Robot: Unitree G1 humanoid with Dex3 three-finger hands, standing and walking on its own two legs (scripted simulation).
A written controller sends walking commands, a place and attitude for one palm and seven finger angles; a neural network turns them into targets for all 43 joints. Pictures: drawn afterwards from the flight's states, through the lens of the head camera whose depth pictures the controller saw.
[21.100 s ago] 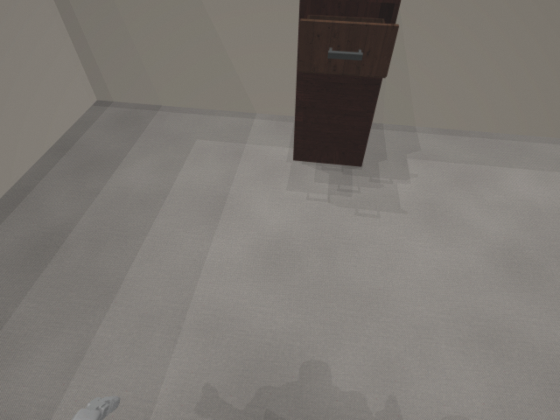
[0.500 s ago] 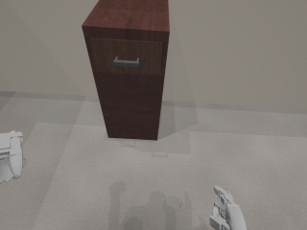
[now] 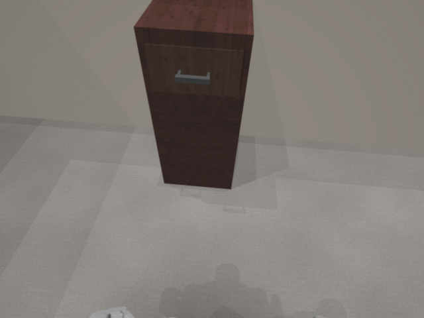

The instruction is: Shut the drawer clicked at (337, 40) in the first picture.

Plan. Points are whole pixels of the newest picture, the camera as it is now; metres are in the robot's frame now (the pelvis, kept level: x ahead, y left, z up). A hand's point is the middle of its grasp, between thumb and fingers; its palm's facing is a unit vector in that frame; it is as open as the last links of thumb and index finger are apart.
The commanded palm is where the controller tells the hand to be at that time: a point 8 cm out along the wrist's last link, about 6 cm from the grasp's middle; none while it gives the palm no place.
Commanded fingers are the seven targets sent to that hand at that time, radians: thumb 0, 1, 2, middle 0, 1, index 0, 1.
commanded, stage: let the arm hang, fingers relaxed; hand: left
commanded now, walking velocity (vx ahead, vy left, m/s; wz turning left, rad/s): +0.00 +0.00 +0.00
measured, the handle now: (193, 76) +0.88 +0.08 -0.03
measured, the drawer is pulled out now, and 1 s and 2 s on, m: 0.00 0.00 0.00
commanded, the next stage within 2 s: look to check the result in 0.84 s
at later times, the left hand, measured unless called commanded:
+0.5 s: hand out of the picture -0.02 +0.19 -0.15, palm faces +0.04 -0.98 -0.19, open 6.9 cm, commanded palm none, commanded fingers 0.00 0.90 0.90 -0.20 -0.30 -0.20 -0.30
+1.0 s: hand out of the picture +0.02 +0.17 -0.15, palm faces +0.03 -0.98 -0.17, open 7.4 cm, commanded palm none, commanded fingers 0.00 0.90 0.90 -0.20 -0.30 -0.20 -0.30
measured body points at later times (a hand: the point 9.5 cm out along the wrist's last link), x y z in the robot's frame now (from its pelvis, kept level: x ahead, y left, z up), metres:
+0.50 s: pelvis +0.01 +0.01 +0.02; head +0.02 +0.01 +0.47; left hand -0.02 +0.24 -0.14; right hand -0.01 -0.20 -0.14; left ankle +0.06 +0.11 -0.72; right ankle +0.03 -0.11 -0.72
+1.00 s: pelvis +0.03 +0.01 +0.02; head +0.04 +0.00 +0.47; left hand +0.02 +0.22 -0.14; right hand +0.00 -0.20 -0.14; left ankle +0.06 +0.11 -0.72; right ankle +0.03 -0.11 -0.72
